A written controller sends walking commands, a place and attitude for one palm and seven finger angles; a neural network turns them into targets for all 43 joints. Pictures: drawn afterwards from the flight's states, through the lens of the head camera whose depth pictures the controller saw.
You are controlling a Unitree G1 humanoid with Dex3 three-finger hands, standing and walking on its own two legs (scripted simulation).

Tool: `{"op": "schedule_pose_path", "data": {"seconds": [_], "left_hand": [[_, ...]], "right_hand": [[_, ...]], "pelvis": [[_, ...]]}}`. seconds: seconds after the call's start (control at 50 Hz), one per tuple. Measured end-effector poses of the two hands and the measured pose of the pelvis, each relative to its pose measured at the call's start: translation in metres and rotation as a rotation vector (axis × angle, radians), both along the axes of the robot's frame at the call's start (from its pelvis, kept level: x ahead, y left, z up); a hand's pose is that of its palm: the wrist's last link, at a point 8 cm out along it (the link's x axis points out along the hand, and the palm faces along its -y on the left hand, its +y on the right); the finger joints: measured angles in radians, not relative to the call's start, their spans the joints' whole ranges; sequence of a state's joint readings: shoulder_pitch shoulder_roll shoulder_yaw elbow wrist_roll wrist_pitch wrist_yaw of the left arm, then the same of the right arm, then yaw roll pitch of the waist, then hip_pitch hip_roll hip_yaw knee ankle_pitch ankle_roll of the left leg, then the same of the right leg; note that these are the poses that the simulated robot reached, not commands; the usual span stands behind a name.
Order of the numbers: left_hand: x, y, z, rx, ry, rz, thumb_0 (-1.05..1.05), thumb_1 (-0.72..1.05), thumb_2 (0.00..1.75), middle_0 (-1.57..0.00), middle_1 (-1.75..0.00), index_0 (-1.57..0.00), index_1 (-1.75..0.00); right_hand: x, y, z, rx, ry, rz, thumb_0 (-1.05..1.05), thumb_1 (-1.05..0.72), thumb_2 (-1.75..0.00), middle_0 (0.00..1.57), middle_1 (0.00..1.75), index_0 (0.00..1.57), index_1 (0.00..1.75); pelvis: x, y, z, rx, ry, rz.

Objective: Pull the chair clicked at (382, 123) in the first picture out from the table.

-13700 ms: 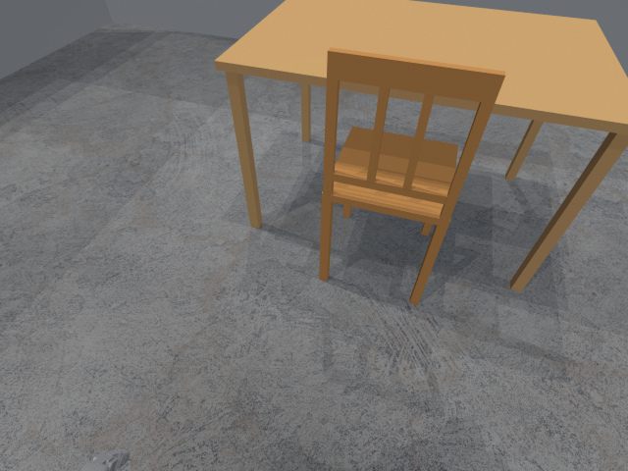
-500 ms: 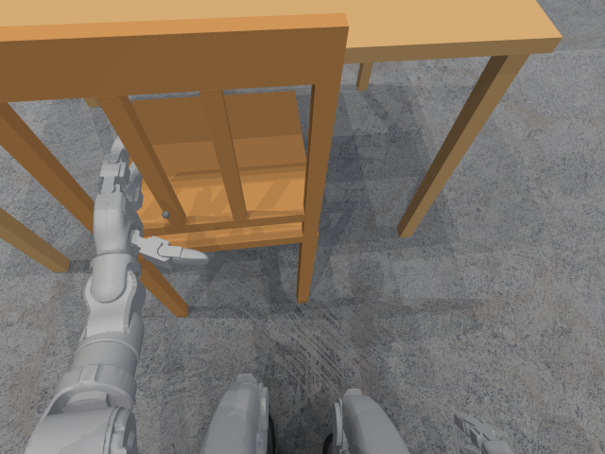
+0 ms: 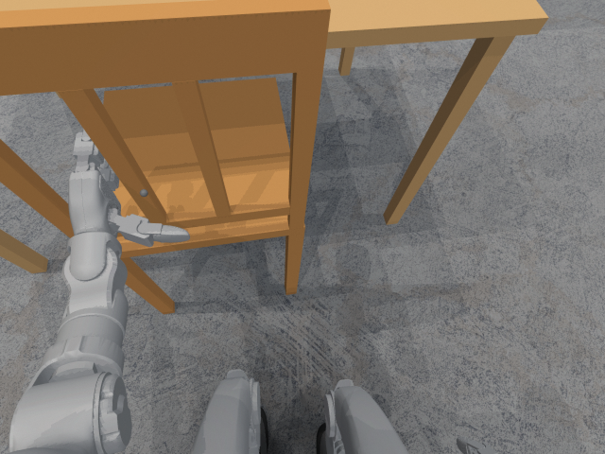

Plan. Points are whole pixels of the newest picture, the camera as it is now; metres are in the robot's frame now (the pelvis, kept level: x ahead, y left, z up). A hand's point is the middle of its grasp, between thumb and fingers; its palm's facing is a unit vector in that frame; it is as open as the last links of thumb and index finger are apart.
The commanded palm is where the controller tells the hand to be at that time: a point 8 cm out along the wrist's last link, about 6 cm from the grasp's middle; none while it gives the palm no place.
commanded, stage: push the fingers through the gap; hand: left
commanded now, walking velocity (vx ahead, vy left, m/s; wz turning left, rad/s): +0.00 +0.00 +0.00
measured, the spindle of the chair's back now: (126, 168) +0.48 +0.22 +0.04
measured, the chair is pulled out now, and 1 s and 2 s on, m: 0.00 0.00 0.06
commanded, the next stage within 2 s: hook a spindle and tug to test in 0.12 s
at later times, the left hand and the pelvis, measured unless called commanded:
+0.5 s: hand (151, 193) +0.44 +0.19 +0.03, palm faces +0.17 -0.98 -0.05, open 16.1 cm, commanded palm +0.42 +0.23 +0.03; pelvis +0.00 +0.00 +0.00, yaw +0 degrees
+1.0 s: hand (149, 189) +0.45 +0.19 +0.03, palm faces +0.17 -0.98 -0.04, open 7.4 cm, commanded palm +0.42 +0.22 +0.03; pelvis +0.00 +0.00 +0.00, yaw +1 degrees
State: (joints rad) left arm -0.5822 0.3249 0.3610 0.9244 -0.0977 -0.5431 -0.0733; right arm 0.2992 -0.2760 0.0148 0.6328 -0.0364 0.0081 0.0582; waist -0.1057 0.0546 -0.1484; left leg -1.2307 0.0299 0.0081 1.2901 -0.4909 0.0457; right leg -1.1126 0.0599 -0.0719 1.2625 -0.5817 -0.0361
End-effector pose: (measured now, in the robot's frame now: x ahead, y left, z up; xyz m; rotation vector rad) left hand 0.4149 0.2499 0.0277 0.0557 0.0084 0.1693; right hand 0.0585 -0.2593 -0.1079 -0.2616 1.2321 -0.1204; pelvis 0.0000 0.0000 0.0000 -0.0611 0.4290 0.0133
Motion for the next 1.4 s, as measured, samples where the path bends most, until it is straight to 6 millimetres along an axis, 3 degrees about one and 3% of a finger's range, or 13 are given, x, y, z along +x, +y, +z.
{"op": "schedule_pose_path", "data": {"seconds": [0.16,0.34,0.46,0.62,0.86,1.12,1.4], "left_hand": [[-0.009,0.002,0.000,-0.008,-0.007,-0.012,-0.01,-0.50,0.30,-0.06,-0.08,-0.06,-0.08],[-0.001,-0.010,0.000,-0.015,-0.014,-0.031,-0.01,-0.50,0.30,-0.07,-0.13,-0.07,-0.13],[-0.001,-0.011,0.001,-0.012,-0.010,-0.004,-0.01,-0.50,0.30,-0.14,-0.33,-0.13,-0.33],[-0.003,-0.007,0.002,-0.007,-0.008,0.002,-0.01,-0.47,0.31,-0.26,-0.72,-0.24,-0.72],[-0.001,-0.006,0.002,-0.015,-0.011,0.005,0.00,-0.01,0.51,-0.44,-1.29,-0.39,-1.30],[0.001,-0.010,0.002,-0.020,-0.003,0.001,0.01,0.67,0.80,-0.45,-1.39,-0.44,-1.43],[-0.022,-0.019,0.001,-0.023,-0.010,-0.008,0.01,0.70,0.78,-0.43,-1.39,-0.40,-1.45]], "right_hand": [[0.008,0.002,0.001,-0.001,-0.004,0.016,0.01,-0.90,-0.89,0.21,0.30,0.20,0.30],[0.021,0.001,0.002,-0.013,-0.041,0.032,0.01,-0.90,-0.89,0.21,0.30,0.20,0.30],[0.023,0.003,0.002,0.001,-0.044,0.031,0.01,-0.90,-0.89,0.21,0.30,0.20,0.30],[0.017,0.004,0.000,0.013,-0.025,0.026,0.01,-0.90,-0.89,0.21,0.30,0.20,0.30],[0.012,0.000,0.000,0.000,-0.002,0.021,0.01,-0.90,-0.89,0.21,0.30,0.20,0.30],[0.016,0.001,0.002,0.005,-0.005,0.015,0.01,-0.90,-0.89,0.21,0.30,0.20,0.30],[0.035,0.007,0.008,0.031,-0.064,0.022,0.01,-0.90,-0.89,0.21,0.30,0.20,0.30]], "pelvis": [[0.001,0.001,0.002,-0.006,-0.006,0.011],[0.000,0.002,0.001,-0.008,-0.003,0.016],[0.001,0.002,0.001,-0.005,-0.004,0.011],[0.001,0.000,0.002,-0.002,-0.008,0.012],[0.002,-0.001,0.002,-0.004,-0.004,0.017],[0.005,0.001,0.003,-0.005,-0.001,0.014],[0.010,0.001,0.009,0.003,-0.022,0.004]]}}
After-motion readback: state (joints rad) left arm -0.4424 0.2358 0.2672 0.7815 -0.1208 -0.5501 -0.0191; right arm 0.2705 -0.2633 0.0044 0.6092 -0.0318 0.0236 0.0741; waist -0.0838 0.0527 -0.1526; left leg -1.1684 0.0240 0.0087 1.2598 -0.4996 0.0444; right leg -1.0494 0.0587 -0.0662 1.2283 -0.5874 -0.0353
